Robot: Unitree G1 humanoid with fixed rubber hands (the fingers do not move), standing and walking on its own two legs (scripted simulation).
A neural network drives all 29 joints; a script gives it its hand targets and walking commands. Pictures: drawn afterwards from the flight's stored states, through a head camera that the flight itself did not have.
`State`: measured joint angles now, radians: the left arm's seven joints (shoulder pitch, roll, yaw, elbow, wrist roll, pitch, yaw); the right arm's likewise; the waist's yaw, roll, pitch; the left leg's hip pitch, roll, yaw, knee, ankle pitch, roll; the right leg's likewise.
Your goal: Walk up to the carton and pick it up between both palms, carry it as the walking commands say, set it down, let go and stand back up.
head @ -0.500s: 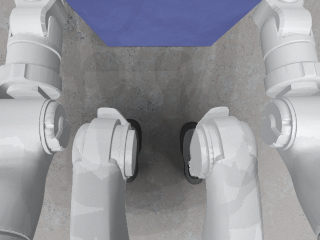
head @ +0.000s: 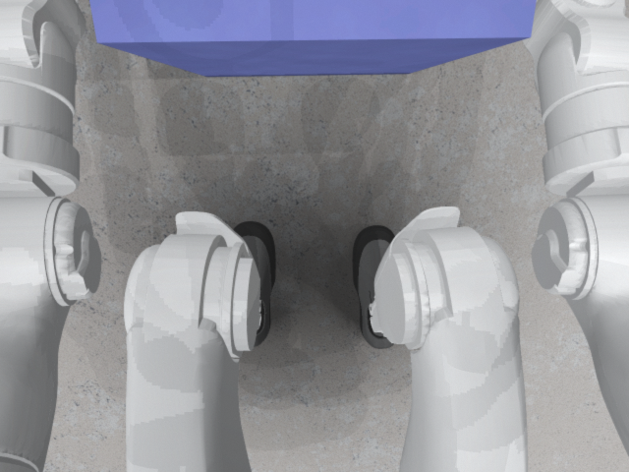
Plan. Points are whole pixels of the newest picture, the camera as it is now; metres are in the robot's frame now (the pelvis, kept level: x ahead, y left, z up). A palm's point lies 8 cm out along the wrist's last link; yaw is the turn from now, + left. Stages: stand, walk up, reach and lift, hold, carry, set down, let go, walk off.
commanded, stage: set down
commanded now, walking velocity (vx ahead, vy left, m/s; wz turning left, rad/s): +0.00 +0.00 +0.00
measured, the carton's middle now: out of the picture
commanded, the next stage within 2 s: let go in 1.30 s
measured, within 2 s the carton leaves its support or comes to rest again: neither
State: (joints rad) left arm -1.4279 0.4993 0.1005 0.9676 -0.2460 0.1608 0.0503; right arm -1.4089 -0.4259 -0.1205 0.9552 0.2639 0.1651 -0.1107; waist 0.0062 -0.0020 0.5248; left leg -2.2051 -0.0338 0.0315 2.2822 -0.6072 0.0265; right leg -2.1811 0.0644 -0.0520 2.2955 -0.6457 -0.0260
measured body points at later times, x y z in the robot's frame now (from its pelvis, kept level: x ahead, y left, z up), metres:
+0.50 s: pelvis +0.00 -0.01 +0.12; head +0.38 +0.00 +0.34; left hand +0.56 +0.25 -0.03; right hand +0.56 -0.22 -0.04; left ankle +0.11 +0.11 -0.32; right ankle +0.10 -0.10 -0.32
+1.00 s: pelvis -0.02 -0.01 +0.24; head +0.36 +0.00 +0.47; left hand +0.56 +0.24 +0.11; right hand +0.57 -0.21 +0.11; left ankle +0.11 +0.11 -0.32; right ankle +0.10 -0.10 -0.32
